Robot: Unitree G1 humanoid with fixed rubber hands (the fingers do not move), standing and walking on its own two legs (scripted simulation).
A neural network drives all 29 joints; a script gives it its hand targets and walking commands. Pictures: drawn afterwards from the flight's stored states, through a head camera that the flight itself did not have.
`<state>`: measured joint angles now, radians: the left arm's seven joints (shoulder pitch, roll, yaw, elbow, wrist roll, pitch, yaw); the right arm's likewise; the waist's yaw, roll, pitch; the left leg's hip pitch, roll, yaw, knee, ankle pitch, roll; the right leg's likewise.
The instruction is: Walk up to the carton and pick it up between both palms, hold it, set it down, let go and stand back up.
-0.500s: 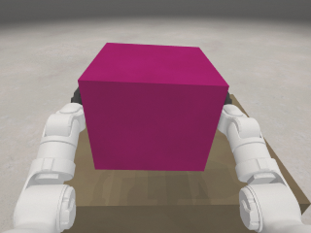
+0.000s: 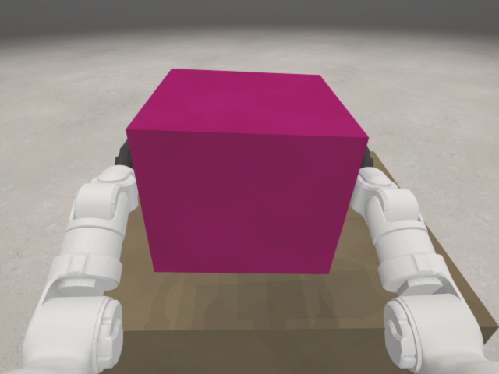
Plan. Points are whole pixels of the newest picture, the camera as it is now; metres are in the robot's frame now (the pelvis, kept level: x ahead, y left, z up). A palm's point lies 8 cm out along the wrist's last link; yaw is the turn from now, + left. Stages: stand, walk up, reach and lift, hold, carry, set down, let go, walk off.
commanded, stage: hold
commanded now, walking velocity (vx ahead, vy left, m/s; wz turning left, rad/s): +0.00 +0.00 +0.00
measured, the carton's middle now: (244, 164) +0.42 +0.02 +0.20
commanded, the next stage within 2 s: none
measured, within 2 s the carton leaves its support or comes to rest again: neither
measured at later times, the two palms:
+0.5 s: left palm (128, 176) +0.36 +0.21 +0.22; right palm (360, 175) +0.38 -0.17 +0.21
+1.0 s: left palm (128, 176) +0.36 +0.20 +0.22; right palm (360, 175) +0.38 -0.17 +0.21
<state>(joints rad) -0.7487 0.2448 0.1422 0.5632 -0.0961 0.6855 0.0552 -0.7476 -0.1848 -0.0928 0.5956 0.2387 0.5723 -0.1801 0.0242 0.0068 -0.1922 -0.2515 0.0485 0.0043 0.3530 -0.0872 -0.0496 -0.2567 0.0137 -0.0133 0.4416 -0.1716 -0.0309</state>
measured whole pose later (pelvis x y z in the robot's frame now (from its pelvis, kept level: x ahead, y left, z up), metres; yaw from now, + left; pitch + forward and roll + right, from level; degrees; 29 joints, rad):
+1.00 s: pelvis +0.00 +0.00 +0.00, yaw +0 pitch -1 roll +1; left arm -0.75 0.24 0.14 0.56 -0.08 0.68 0.05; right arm -0.75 -0.18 -0.10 0.60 0.22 0.57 -0.17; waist 0.02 0.01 -0.19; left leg -0.25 0.05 0.00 0.35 -0.09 -0.05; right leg -0.26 0.01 -0.01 0.44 -0.17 -0.03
